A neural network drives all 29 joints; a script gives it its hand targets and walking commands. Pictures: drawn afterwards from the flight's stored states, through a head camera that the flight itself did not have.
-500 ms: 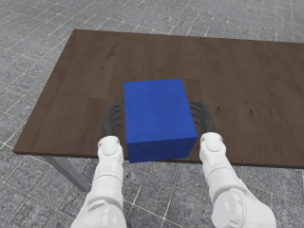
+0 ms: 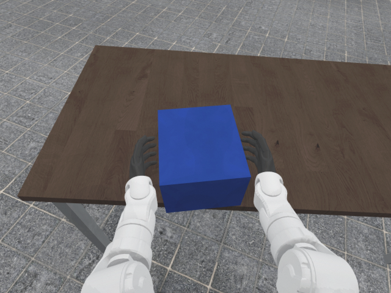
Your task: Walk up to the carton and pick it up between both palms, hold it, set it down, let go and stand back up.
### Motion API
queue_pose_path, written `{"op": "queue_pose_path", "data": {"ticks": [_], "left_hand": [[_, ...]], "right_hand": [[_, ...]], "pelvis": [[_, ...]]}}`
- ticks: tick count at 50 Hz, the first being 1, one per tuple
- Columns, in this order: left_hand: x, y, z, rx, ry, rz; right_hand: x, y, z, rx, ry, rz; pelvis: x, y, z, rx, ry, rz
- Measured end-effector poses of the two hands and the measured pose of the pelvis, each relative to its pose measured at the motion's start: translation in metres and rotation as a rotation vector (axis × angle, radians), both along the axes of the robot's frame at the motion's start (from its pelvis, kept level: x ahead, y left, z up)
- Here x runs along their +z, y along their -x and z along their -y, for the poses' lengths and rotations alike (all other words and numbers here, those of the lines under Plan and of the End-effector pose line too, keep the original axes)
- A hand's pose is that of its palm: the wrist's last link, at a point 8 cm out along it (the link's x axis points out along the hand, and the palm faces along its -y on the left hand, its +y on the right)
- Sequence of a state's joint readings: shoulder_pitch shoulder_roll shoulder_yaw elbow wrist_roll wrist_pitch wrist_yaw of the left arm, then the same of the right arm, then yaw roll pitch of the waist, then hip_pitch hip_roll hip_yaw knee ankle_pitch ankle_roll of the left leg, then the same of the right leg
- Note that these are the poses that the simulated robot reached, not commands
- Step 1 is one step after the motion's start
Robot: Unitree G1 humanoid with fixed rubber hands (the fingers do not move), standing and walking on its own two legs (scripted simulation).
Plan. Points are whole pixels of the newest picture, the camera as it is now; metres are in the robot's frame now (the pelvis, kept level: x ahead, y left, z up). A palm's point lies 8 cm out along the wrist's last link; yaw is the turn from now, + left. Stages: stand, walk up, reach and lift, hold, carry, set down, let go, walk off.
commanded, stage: reach and lift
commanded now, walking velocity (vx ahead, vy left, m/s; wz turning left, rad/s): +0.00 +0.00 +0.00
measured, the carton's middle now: (199, 157) +0.44 +0.06 -0.02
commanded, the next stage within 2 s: hold in 1.96 s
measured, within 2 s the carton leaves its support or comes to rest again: neither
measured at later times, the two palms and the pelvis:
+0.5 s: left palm (130, 151) +0.36 +0.19 +0.09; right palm (271, 155) +0.38 -0.07 +0.10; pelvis -0.01 +0.01 +0.00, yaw +1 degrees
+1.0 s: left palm (129, 143) +0.36 +0.19 +0.12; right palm (279, 150) +0.38 -0.08 +0.13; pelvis -0.01 +0.01 +0.00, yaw +2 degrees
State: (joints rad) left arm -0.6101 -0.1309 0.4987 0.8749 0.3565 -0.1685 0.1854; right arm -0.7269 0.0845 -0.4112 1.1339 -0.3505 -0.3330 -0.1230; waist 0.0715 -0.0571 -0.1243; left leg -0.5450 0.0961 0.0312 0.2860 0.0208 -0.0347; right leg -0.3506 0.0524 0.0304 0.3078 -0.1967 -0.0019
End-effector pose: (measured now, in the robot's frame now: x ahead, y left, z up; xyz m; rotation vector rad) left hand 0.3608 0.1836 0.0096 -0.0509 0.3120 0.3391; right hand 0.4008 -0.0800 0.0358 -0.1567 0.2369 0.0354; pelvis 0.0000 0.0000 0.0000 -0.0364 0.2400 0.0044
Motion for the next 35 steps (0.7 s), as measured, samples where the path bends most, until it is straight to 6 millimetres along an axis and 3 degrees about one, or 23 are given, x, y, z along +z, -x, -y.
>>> {"op": "queue_pose_path", "data": {"ticks": [11,28,35], "left_hand": [[0.017,0.007,-0.006,-0.007,0.008,0.015],[0.09,-0.001,-0.008,-0.095,-0.04,0.056],[0.095,0.001,-0.006,-0.128,-0.037,0.035]], "right_hand": [[0.021,0.01,-0.007,-0.029,-0.015,0.022],[0.078,0.018,-0.004,-0.102,-0.075,0.056],[0.084,0.02,0.0,-0.101,-0.067,0.044]], "pelvis": [[0.0,0.009,-0.004,0.017,0.003,0.041],[0.004,0.013,-0.015,0.021,-0.012,0.21],[0.005,0.013,-0.017,0.016,-0.019,0.26]]}}
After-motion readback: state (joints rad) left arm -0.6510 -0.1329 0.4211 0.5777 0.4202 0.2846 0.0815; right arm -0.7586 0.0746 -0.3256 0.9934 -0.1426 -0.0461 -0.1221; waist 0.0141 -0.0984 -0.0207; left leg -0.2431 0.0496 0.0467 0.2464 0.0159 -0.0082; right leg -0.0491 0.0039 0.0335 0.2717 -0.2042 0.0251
